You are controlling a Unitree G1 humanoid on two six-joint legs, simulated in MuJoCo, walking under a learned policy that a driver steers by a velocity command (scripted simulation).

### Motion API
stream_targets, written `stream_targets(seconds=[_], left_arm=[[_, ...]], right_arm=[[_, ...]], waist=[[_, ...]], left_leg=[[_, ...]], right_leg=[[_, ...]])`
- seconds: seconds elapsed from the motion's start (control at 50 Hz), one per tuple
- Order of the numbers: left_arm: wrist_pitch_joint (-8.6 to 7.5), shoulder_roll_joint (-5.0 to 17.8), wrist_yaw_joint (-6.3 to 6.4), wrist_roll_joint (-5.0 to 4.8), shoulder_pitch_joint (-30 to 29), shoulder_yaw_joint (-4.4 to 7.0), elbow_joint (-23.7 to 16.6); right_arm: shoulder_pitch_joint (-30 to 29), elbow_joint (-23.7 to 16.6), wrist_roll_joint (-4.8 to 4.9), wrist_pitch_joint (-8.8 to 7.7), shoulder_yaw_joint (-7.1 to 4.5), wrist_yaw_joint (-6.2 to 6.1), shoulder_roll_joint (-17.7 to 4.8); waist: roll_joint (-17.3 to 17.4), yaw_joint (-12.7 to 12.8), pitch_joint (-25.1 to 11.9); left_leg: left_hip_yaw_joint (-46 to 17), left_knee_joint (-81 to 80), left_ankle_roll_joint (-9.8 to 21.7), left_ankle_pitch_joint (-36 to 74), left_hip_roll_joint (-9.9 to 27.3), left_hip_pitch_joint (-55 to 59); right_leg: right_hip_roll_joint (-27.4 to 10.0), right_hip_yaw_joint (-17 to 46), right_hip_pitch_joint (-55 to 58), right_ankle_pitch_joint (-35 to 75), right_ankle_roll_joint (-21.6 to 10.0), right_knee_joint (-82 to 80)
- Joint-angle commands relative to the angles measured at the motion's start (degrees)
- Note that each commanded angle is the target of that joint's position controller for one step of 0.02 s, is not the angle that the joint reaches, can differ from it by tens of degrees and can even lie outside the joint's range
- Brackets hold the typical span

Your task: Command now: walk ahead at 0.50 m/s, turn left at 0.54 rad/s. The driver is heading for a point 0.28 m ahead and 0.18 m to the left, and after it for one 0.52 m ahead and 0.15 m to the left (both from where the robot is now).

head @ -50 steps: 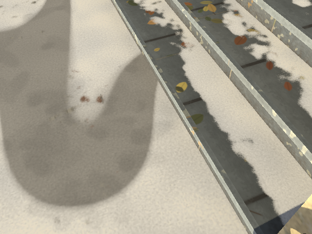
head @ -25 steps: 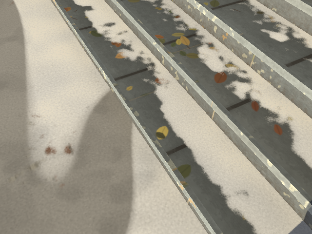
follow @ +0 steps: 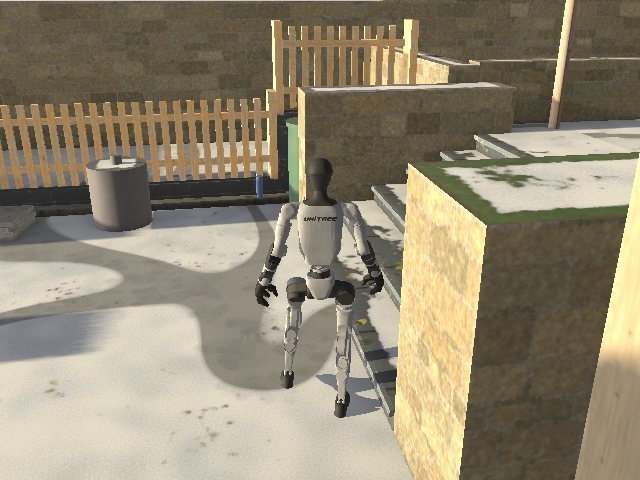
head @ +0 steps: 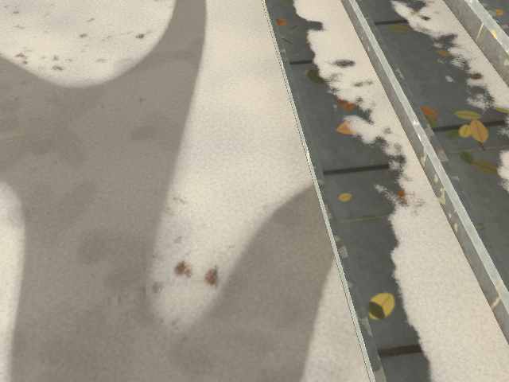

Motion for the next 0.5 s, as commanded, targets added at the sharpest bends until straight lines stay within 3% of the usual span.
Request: stream_targets(seconds=[0.02, 0.06, 0.12, 0.16, 0.18, 0.2, 0.22, 0.24, 0.26, 0.28, 0.3, 0.32, 0.34, 0.38, 0.44, 0.46, 0.5], left_arm=[[-0.74, 8.66, 0.26, 0.50, -4.11, 1.82, -3.73], [-0.29, 9.07, -0.06, 0.16, -2.64, 2.20, -2.84], [0.81, 10.61, -0.41, -1.53, -0.01, 2.81, -1.45], [1.54, 10.91, -0.51, -2.73, 1.53, 2.86, 0.14], [1.73, 12.14, -0.51, -2.88, 0.51, 3.02, 0.10], [2.11, 13.30, -0.40, -3.09, -0.34, 3.27, 0.05], [2.34, 12.80, -0.23, -3.40, -1.10, 2.92, -0.08], [1.68, 11.62, -0.34, -2.07, 0.53, 2.40, -0.73], [0.57, 2.55, -1.25, 0.61, 5.95, -0.49, -5.24], [-0.70, 8.16, -1.63, -0.68, 2.67, 0.38, -3.71], [-0.72, 9.89, -1.44, -2.91, -4.58, 0.93, -5.88], [-0.67, 7.38, -0.55, -2.23, -5.57, 0.25, -6.32], [-0.33, 7.51, 0.26, -0.80, -5.08, 0.54, -5.30], [1.37, 7.64, 0.43, -0.23, -3.09, 1.01, -4.91], [2.77, 5.95, 0.49, -0.21, -4.00, 0.71, -5.62], [3.19, 6.12, 0.94, -0.62, -5.31, 0.77, -5.80], [3.75, 5.59, 1.17, -1.04, -8.20, 0.72, -6.87]], right_arm=[[0.23, -3.97, 0.92, -0.28, 0.50, 1.28, 0.20], [-2.70, -5.31, 0.25, 0.23, 0.89, 1.66, 0.51], [-7.66, -8.89, 1.02, 0.85, 1.19, 2.73, 0.39], [-8.78, -10.44, 0.49, 1.13, 1.21, 3.40, -0.39], [-7.93, -10.88, -0.03, 1.26, 0.73, 3.57, -1.50], [-3.68, -10.26, -0.47, 1.40, -0.15, 3.53, -3.15], [5.51, -7.88, -0.58, 1.55, -1.87, 3.12, -6.09], [13.66, -5.50, 0.05, 2.02, -4.15, 1.72, -10.97], [9.74, -6.41, -0.38, 1.87, -5.10, 1.25, -18.79], [10.28, -9.92, -1.55, 0.53, -3.29, 1.40, -12.74], [8.54, -9.17, -2.24, -0.62, -2.15, 1.92, -9.55], [6.20, -8.36, -1.30, -1.40, -1.95, 2.01, -8.21], [3.05, -8.61, -0.42, -1.36, -1.64, 1.75, -6.71], [0.60, -9.73, -1.74, -1.29, -1.35, 1.60, -5.89], [0.84, -9.07, -1.18, -1.45, -1.96, 1.12, -7.35], [1.21, -8.88, -1.30, -1.20, -2.14, 0.91, -8.06], [1.50, -8.18, -0.44, 0.09, -2.18, 0.24, -7.77]], waist=[[-6.25, -1.81, 1.05], [-5.51, -0.50, 2.29], [-3.88, 0.99, 3.40], [-4.73, 0.36, 2.92], [-6.32, -0.75, 2.37], [-7.68, -3.55, -0.23], [-7.10, -9.02, -4.94], [-0.89, -12.43, -10.24], [19.66, -3.78, -17.46], [7.81, -8.38, -27.90], [2.90, -9.23, -20.47], [-0.42, -6.89, -13.82], [-1.93, -4.73, -9.55], [-0.28, -1.58, -8.03], [-1.15, -0.54, -8.34], [-0.21, -0.93, -7.92], [1.70, -1.34, -7.47]], left_leg=[[0.13, -6.45, -0.16, 9.08, 1.96, 0.28], [2.73, -8.96, 0.86, 9.57, 1.60, 1.39], [4.40, -13.93, 3.00, 7.26, 1.32, 0.12], [6.20, -17.18, 4.35, 2.56, 0.15, 1.56], [8.31, -17.95, 5.12, -0.97, -2.10, 4.62], [10.47, -18.13, 6.02, -3.72, -4.96, 11.08], [11.30, -21.17, 7.84, -0.02, -8.29, 23.97], [4.60, -22.65, 10.75, 10.64, -6.98, 40.68], [-27.71, -28.37, 23.19, 13.13, 10.20, 58.38], [-39.84, -34.86, 25.71, 13.25, 15.12, 58.71], [-30.19, -35.15, 22.48, 19.24, 13.15, 54.78], [-23.10, -34.46, 19.60, 22.38, 10.43, 47.51], [-17.60, -34.98, 17.48, 25.63, 8.23, 39.96], [-13.53, -37.17, 16.96, 33.43, 6.04, 31.04], [-9.71, -37.27, 17.28, 38.46, 4.29, 28.58], [-9.32, -36.94, 16.83, 37.55, 3.81, 28.05], [-8.75, -36.21, 15.45, 33.34, 1.99, 26.90]], right_leg=[[-14.92, 4.01, -1.70, 17.65, -7.67, -8.27], [-15.61, 1.27, -1.36, 19.95, -7.29, -8.10], [-17.37, -0.74, 4.50, 18.80, -6.66, -6.72], [-18.91, -1.53, 8.60, 21.12, -5.93, -4.03], [-18.58, -2.56, 9.38, 30.35, -5.25, -0.29], [-18.06, -3.85, 8.85, 41.78, -4.29, 7.32], [-15.93, -5.76, 4.88, 46.92, -2.45, 19.62], [-12.17, -5.92, -7.42, 32.07, 1.17, 35.48], [-0.35, -2.03, -31.94, -23.08, 5.88, 58.47], [0.28, 12.87, -32.50, -26.99, 5.36, 64.33], [-1.72, 13.32, -36.55, -21.79, 4.08, 64.63], [-4.05, 13.02, -37.41, -16.95, 3.06, 59.93], [-6.12, 13.46, -34.64, -13.25, 2.92, 55.06], [-6.19, 14.00, -26.85, -10.07, 2.81, 51.61], [-3.77, 13.55, -25.91, -5.93, 4.85, 43.17], [-3.12, 13.62, -26.02, -4.17, 5.69, 40.42], [-1.71, 13.56, -24.80, 0.22, 6.26, 33.02]])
